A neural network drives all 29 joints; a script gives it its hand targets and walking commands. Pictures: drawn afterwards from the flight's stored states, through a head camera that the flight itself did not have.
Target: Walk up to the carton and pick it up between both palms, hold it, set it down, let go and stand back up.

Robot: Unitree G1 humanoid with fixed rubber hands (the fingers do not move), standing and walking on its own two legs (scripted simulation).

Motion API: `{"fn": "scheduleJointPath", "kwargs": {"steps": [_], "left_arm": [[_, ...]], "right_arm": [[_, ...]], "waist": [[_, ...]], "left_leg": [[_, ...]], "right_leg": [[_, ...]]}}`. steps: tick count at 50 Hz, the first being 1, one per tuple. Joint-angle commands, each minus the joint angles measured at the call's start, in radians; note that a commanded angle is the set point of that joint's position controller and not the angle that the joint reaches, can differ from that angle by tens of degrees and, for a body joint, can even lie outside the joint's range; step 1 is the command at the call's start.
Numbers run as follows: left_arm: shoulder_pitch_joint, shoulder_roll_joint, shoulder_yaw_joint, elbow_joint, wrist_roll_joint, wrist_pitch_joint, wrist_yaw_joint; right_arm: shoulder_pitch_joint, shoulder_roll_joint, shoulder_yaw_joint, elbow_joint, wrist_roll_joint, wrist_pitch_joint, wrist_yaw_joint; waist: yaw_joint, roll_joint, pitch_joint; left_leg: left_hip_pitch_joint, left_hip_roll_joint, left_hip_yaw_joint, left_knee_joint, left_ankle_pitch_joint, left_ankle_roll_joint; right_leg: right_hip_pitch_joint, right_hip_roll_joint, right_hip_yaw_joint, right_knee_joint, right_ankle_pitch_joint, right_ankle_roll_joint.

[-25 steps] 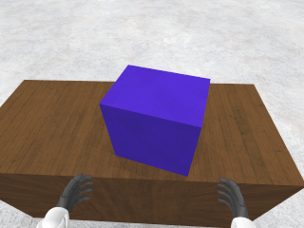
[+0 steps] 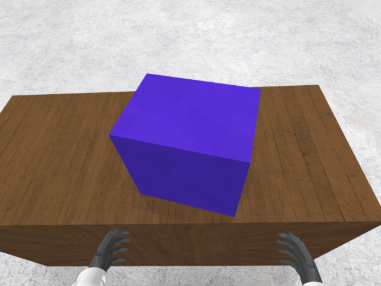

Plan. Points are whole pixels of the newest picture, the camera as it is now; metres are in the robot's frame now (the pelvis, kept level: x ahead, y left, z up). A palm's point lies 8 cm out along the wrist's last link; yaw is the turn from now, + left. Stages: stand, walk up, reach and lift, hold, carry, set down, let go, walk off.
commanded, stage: set down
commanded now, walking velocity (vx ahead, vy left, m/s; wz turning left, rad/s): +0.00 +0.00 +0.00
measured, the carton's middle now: (192, 148) +0.42 +0.04 +0.00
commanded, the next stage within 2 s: let go in 0.06 s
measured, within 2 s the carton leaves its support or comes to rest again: neither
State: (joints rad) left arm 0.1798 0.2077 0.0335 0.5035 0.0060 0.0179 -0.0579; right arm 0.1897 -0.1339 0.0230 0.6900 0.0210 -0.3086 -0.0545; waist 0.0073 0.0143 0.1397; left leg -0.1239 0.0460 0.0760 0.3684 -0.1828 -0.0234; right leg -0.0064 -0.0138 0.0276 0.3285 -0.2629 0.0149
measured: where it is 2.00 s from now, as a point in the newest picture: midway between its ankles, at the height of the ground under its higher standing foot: outside the picture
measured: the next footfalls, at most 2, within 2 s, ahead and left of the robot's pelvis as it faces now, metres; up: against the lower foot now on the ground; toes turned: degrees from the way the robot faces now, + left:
none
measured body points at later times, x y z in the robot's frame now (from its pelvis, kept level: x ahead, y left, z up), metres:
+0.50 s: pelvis -0.01 -0.01 +0.00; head -0.01 -0.01 +0.45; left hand +0.17 +0.21 -0.08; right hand +0.17 -0.23 -0.08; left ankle +0.01 +0.13 -0.75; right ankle -0.05 -0.13 -0.75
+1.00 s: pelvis -0.03 +0.01 -0.01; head -0.03 +0.02 +0.44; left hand +0.04 +0.29 -0.12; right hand +0.07 -0.25 -0.13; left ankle +0.01 +0.13 -0.75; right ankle -0.05 -0.13 -0.75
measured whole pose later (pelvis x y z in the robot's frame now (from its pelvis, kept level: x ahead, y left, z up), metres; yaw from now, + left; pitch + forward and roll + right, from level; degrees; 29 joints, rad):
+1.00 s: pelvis -0.03 +0.01 -0.01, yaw +3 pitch -2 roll -1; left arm 0.36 0.28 0.02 0.66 0.02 -0.03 0.00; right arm 0.28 -0.28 -0.01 0.80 -0.02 -0.04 0.02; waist 0.00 0.01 0.02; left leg -0.28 0.02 0.02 0.49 -0.18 0.01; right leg -0.14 -0.04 -0.02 0.46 -0.29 0.04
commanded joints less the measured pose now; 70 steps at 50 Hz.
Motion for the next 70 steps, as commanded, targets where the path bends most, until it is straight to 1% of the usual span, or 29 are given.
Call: {"fn": "scheduleJointPath", "kwargs": {"steps": [1,4,8,14,17,21,23,26,27,29,30,31,32,33,35,40,41,42,43,45,48,51,53,57,61,63,66,67,70], "left_arm": [[-0.025,0.113,0.034,-0.071,-0.002,-0.001,0.029],[-0.047,0.106,0.031,-0.057,-0.003,0.009,0.031],[-0.066,0.080,0.026,-0.065,0.009,0.024,0.048],[-0.089,0.063,0.018,-0.049,0.019,0.049,0.048],[-0.107,0.067,0.023,-0.052,0.023,0.061,0.051],[-0.112,0.073,0.029,-0.068,0.021,0.067,0.056],[-0.111,0.073,0.029,-0.070,0.016,0.067,0.053],[-0.117,0.073,0.020,-0.079,0.005,0.073,0.051],[-0.120,0.075,0.015,-0.077,0.001,0.078,0.052],[-0.128,0.079,0.002,-0.101,-0.006,0.081,0.061],[0.039,0.157,0.047,0.021,0.011,-0.008,0.069],[0.090,0.165,0.047,0.031,0.010,-0.035,0.063],[0.075,0.167,0.046,0.030,0.016,-0.052,0.058],[0.067,0.164,0.045,0.027,0.017,-0.064,0.055],[0.069,0.159,0.042,0.030,0.014,-0.075,0.052],[0.105,0.161,0.031,0.038,0.014,-0.076,0.054],[0.106,0.166,0.030,0.041,0.014,-0.075,0.056],[0.119,0.170,0.025,0.042,0.013,-0.074,0.057],[0.128,0.175,0.025,0.050,0.012,-0.074,0.058],[0.152,0.186,0.021,0.061,0.013,-0.074,0.061],[0.180,0.192,0.014,0.075,0.010,-0.072,0.066],[0.207,0.197,0.006,0.084,0.009,-0.069,0.070],[0.226,0.199,0.000,0.096,0.006,-0.066,0.070],[0.252,0.194,-0.002,0.110,0.009,-0.063,0.069],[0.268,0.198,-0.002,0.120,0.009,-0.065,0.068],[0.282,0.192,-0.004,0.127,0.012,-0.065,0.066],[0.299,0.194,-0.002,0.135,0.013,-0.064,0.065],[0.300,0.202,-0.001,0.127,0.012,-0.066,0.064],[0.301,0.193,-0.001,0.124,0.012,-0.065,0.065]], "right_arm": [[-0.054,-0.135,-0.047,-0.063,-0.009,-0.016,0.024],[-0.070,-0.132,-0.034,-0.053,-0.012,0.002,0.037],[-0.093,-0.147,-0.038,-0.005,-0.002,0.012,0.059],[-0.112,-0.158,-0.050,0.014,-0.012,0.041,0.064],[-0.119,-0.150,-0.050,-0.004,-0.014,0.060,0.062],[-0.123,-0.149,-0.059,-0.049,-0.026,0.075,0.059],[-0.120,-0.156,-0.066,-0.068,-0.032,0.079,0.057],[-0.121,-0.156,-0.079,-0.095,-0.043,0.091,0.052],[-0.124,-0.155,-0.083,-0.097,-0.044,0.096,0.051],[-0.127,-0.148,-0.089,-0.105,-0.040,0.104,0.059],[0.013,-0.243,-0.091,0.008,-0.055,0.178,0.034],[0.022,-0.246,-0.085,-0.004,-0.045,0.207,0.030],[0.018,-0.238,-0.082,-0.015,-0.044,0.217,0.031],[0.020,-0.237,-0.083,-0.014,-0.042,0.222,0.036],[0.018,-0.237,-0.079,-0.008,-0.042,0.233,0.044],[0.032,-0.255,-0.080,0.011,-0.044,0.243,0.064],[0.034,-0.257,-0.079,0.012,-0.045,0.245,0.065],[0.045,-0.259,-0.077,0.016,-0.045,0.245,0.067],[0.045,-0.264,-0.075,0.020,-0.045,0.247,0.069],[0.065,-0.274,-0.075,0.024,-0.046,0.248,0.071],[0.073,-0.285,-0.073,0.030,-0.045,0.251,0.072],[0.084,-0.286,-0.067,0.036,-0.044,0.257,0.072],[0.090,-0.285,-0.064,0.039,-0.042,0.261,0.071],[0.103,-0.289,-0.060,0.046,-0.038,0.270,0.069],[0.105,-0.290,-0.058,0.049,-0.035,0.272,0.067],[0.105,-0.293,-0.057,0.053,-0.035,0.273,0.066],[0.107,-0.288,-0.055,0.059,-0.032,0.276,0.065],[0.109,-0.283,-0.061,0.046,-0.047,0.276,0.066],[0.103,-0.286,-0.064,0.047,-0.045,0.281,0.066]], "waist": [[-0.003,-0.009,-0.218],[0.002,-0.043,-0.227],[-0.003,-0.013,-0.213],[-0.018,-0.025,-0.152],[-0.012,-0.022,-0.138],[-0.003,-0.044,-0.133],[-0.006,-0.065,-0.149],[-0.013,-0.072,-0.134],[-0.011,-0.062,-0.118],[-0.010,-0.035,-0.124],[0.026,0.055,-0.186],[0.018,0.030,-0.180],[0.010,0.007,-0.183],[0.008,-0.009,-0.210],[0.000,-0.024,-0.214],[-0.004,-0.002,-0.156],[-0.005,-0.008,-0.130],[-0.007,0.002,-0.140],[-0.003,-0.010,-0.129],[-0.007,0.009,-0.167],[-0.005,-0.008,-0.156],[-0.005,0.006,-0.143],[-0.006,0.008,-0.119],[-0.008,0.050,-0.063],[-0.007,0.016,-0.061],[-0.008,0.043,-0.070],[-0.007,0.040,-0.065],[-0.011,-0.019,-0.111],[-0.011,0.015,-0.086]], "left_leg": [[0.370,-0.049,-0.008,0.040,0.403,-0.038],[0.369,-0.056,-0.007,0.026,0.352,-0.020],[0.359,-0.054,-0.014,0.012,0.345,-0.014],[0.320,-0.064,-0.008,-0.012,0.236,0.000],[0.289,-0.064,-0.003,-0.023,0.179,0.005],[0.256,-0.064,0.006,-0.028,0.142,0.013],[0.258,-0.063,0.006,-0.023,0.145,0.014],[0.257,-0.061,0.007,-0.027,0.109,0.013],[0.255,-0.058,0.007,-0.030,0.099,0.012],[0.251,-0.050,0.007,-0.032,0.083,0.009],[0.019,0.052,-0.100,0.040,0.264,0.045],[-0.015,0.061,-0.104,0.030,0.200,0.050],[-0.004,0.067,-0.115,0.036,0.237,0.052],[0.009,0.070,-0.120,0.047,0.260,0.056],[0.010,0.064,-0.121,0.048,0.194,0.056],[-0.047,0.060,-0.133,0.043,0.155,0.060],[-0.063,0.058,-0.144,0.037,0.142,0.061],[-0.065,0.060,-0.149,0.036,0.137,0.063],[-0.075,0.059,-0.156,0.036,0.129,0.064],[-0.065,0.054,-0.159,0.041,0.132,0.063],[-0.075,0.056,-0.176,0.036,0.100,0.069],[-0.093,0.049,-0.188,0.033,0.069,0.067],[-0.122,0.050,-0.195,0.021,0.012,0.067],[-0.187,0.047,-0.214,-0.015,-0.140,0.067],[-0.200,0.044,-0.229,-0.024,-0.189,0.060],[-0.198,0.043,-0.230,-0.031,-0.224,0.062],[-0.212,0.041,-0.236,-0.031,-0.248,0.062],[-0.177,0.052,-0.230,-0.020,-0.241,0.061],[-0.190,0.046,-0.224,-0.010,-0.242,0.058]], "right_leg": [[-0.271,0.062,-0.097,-0.065,0.342,-0.004],[-0.270,0.044,-0.082,-0.076,0.376,0.011],[-0.275,0.038,-0.071,-0.076,0.377,0.002],[-0.282,0.021,-0.057,-0.095,0.298,0.004],[-0.278,0.013,-0.051,-0.093,0.250,0.006],[-0.271,0.012,-0.047,-0.085,0.211,0.008],[-0.261,0.014,-0.047,-0.079,0.231,0.015],[-0.278,0.015,-0.051,-0.082,0.177,0.012],[-0.292,0.017,-0.053,-0.083,0.148,0.006],[-0.311,0.023,-0.056,-0.083,0.075,-0.008],[-0.189,-0.047,0.043,0.005,0.157,-0.009],[-0.150,-0.073,0.056,0.004,0.144,-0.013],[-0.142,-0.077,0.058,0.020,0.181,-0.014],[-0.148,-0.078,0.057,0.028,0.197,-0.015],[-0.182,-0.078,0.054,0.019,0.156,-0.020],[-0.216,-0.071,0.041,0.021,0.091,-0.020],[-0.225,-0.072,0.037,0.023,0.077,-0.018],[-0.226,-0.071,0.037,0.028,0.066,-0.019],[-0.223,-0.070,0.033,0.026,0.059,-0.015],[-0.207,-0.073,0.025,0.040,0.051,-0.016],[-0.223,-0.068,0.018,0.045,0.021,-0.011],[-0.224,-0.072,0.015,0.050,-0.001,-0.011],[-0.240,-0.072,0.012,0.050,-0.036,-0.012],[-0.263,-0.060,0.006,0.057,-0.098,-0.014],[-0.264,-0.056,-0.003,0.065,-0.112,-0.011],[-0.273,-0.054,-0.005,0.072,-0.134,-0.013],[-0.279,-0.050,-0.009,0.074,-0.149,-0.015],[-0.269,-0.061,-0.015,0.083,-0.157,-0.018],[-0.295,-0.064,-0.007,0.079,-0.172,-0.023]]}}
